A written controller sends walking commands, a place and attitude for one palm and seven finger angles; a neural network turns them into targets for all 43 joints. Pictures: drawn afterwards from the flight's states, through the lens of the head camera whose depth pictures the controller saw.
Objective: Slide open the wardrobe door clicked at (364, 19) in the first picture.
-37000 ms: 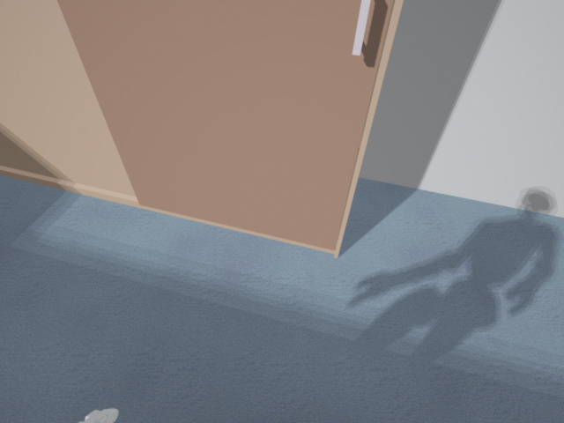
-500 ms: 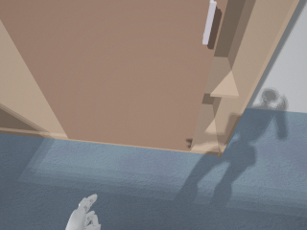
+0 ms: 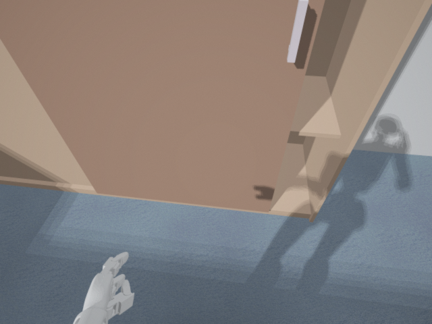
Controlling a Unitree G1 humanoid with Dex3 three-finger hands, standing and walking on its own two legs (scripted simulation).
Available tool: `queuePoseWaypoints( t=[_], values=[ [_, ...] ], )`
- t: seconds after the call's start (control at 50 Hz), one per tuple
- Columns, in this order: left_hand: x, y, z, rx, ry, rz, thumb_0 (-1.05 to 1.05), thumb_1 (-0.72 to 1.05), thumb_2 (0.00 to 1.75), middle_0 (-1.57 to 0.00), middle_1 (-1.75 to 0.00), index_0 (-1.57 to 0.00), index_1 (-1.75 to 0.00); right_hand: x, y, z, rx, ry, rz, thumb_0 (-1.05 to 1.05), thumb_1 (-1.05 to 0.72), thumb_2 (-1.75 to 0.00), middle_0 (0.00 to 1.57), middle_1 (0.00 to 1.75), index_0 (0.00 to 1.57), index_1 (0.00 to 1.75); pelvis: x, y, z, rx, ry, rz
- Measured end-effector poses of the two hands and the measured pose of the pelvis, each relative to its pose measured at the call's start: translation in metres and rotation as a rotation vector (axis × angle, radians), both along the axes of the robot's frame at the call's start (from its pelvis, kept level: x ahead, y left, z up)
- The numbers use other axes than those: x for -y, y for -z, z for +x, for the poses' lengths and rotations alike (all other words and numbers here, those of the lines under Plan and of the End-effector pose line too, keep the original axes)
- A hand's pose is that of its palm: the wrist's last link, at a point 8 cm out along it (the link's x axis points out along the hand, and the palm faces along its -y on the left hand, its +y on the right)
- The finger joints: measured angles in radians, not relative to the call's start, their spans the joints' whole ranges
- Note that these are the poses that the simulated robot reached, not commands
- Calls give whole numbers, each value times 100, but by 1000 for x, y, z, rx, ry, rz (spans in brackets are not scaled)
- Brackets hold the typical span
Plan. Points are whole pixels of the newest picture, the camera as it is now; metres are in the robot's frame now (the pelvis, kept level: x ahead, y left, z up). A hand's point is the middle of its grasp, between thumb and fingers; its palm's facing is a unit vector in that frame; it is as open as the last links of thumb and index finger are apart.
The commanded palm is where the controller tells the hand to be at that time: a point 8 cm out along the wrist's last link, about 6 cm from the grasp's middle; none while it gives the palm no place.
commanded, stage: let the arm hang, fingers relaxed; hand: right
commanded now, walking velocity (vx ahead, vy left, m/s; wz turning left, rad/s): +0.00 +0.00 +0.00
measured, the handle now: (296, 29) +0.74 -0.15 +0.21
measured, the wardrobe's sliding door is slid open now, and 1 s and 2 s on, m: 0.22 0.22 0.22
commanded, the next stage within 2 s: look to check the result in 1.18 s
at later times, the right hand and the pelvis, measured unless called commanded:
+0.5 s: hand out of the picture -0.03 -0.20 -0.18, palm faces +0.03 +0.98 -0.18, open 7.1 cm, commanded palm none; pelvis -0.04 -0.01 +0.00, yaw -3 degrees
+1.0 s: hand out of the picture +0.02 -0.26 -0.15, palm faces +0.01 +0.95 -0.32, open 7.4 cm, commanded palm none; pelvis -0.04 -0.03 +0.01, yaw -1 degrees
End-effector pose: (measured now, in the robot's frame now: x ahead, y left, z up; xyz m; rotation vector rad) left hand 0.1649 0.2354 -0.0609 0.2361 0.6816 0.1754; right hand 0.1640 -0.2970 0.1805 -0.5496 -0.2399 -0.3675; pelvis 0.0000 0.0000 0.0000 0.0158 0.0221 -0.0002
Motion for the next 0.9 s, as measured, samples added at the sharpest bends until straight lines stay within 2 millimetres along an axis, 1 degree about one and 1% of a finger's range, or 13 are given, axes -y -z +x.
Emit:
queuePoseWaypoints(
  t=[0.08,0.1,0.14,0.18,0.22,0.26,0.3,0.34,0.38,0.5,0.62,0.74,0.9],
  values=[
    [5,3,-8,-12,-3,-7,1,90,90,-20,-30,-20,-30,6,4,-9,-23,21,13,2,-89,-90,21,30,21,30,3,-1,-4,5,-1,1],
    [6,6,-10,-15,18,-17,1,90,90,-20,-30,-20,-30,9,13,-9,-49,19,17,2,-89,-90,21,30,21,30,4,0,-6,3,8,3],
    [5,19,-14,-60,70,-30,1,90,90,-20,-30,-20,-30,15,54,-3,-217,28,76,1,-89,-90,20,30,21,30,9,2,-12,-1,22,3],
    [1,34,-21,-115,87,-36,1,90,90,-20,-30,-20,-30,17,112,-4,-459,58,171,1,-90,-90,20,30,20,30,14,5,-19,-4,28,1],
    [-2,45,-32,-166,78,-39,1,90,90,-20,-30,-20,-30,10,172,-17,-709,81,257,1,-90,-90,20,30,20,30,17,7,-25,-1,28,-5],
    [-5,53,-48,-220,62,-39,1,90,90,-20,-30,-20,-30,-6,223,-43,-930,86,331,1,-91,-90,20,30,20,29,17,8,-30,4,27,-10],
    [-6,58,-69,-289,47,-32,1,90,90,-20,-30,-20,-30,-27,264,-75,-1106,82,405,1,-91,-90,20,29,20,29,15,8,-34,11,28,-15],
    [-8,60,-94,-375,32,-19,1,91,90,-20,-30,-20,-30,-48,295,-109,-1246,80,482,2,-91,-90,20,29,20,29,13,7,-37,18,32,-17],
    [-9,61,-121,-465,13,-6,1,91,90,-20,-30,-20,-30,-64,316,-141,-1347,100,560,1,-92,-90,20,30,20,29,11,6,-39,23,36,-15],
    [-7,62,-185,-675,-43,2,1,91,90,-20,-30,-20,-30,-50,330,-203,-1495,216,606,0,-98,-90,21,30,21,30,9,1,-45,29,48,5],
    [0,70,-208,-728,-79,-27,1,91,90,-20,-30,-20,-30,-27,319,-234,-1569,303,575,1,-94,-90,20,30,20,30,17,-2,-47,32,43,9],
    [7,76,-200,-692,-79,-52,1,91,90,-20,-30,-20,-30,-3,308,-226,-1541,338,523,1,-92,-90,20,30,20,29,24,-4,-48,39,34,3],
    [4,72,-167,-608,-64,-42,1,91,90,-20,-30,-20,-30,12,299,-182,-1443,301,478,1,-91,-90,20,30,20,29,29,-6,-44,43,26,-7]
  ],
)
